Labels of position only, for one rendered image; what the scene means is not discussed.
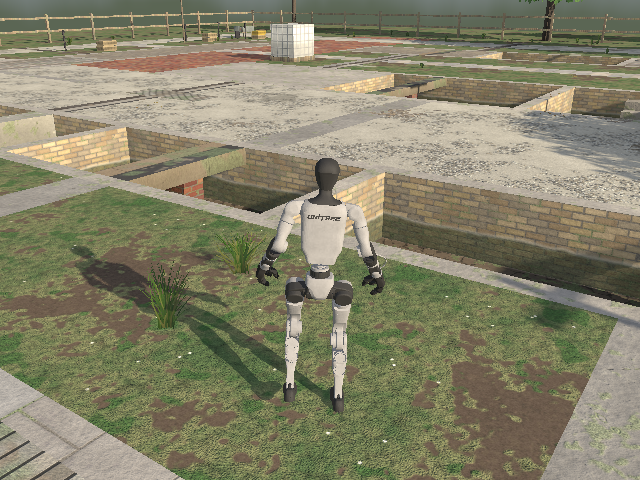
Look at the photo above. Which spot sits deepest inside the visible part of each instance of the robot left forearm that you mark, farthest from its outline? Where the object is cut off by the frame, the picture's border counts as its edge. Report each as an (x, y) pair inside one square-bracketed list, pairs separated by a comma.
[(269, 257)]

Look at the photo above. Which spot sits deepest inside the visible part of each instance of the right robot upper arm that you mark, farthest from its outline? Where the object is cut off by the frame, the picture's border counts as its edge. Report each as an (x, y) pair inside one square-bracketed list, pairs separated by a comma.
[(355, 213)]

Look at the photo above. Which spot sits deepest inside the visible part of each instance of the robot head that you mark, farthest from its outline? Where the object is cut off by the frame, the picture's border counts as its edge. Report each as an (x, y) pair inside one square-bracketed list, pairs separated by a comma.
[(326, 171)]

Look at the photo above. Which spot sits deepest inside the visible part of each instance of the robot right forearm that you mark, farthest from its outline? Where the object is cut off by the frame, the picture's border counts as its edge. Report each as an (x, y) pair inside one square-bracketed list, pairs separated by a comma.
[(373, 264)]

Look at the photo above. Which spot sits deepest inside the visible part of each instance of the left robot hand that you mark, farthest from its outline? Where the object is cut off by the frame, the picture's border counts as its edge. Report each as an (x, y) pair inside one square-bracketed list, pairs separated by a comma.
[(260, 275)]

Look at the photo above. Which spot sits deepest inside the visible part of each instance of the right robot thigh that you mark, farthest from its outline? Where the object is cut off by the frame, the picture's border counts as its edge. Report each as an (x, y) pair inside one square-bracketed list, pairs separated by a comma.
[(341, 304)]

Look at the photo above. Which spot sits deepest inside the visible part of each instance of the left robot upper arm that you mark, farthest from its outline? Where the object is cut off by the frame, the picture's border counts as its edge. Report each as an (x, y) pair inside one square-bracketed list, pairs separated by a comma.
[(292, 208)]

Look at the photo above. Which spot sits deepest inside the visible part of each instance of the right robot hand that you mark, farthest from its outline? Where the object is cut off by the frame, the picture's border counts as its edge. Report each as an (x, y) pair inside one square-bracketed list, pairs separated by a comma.
[(379, 281)]

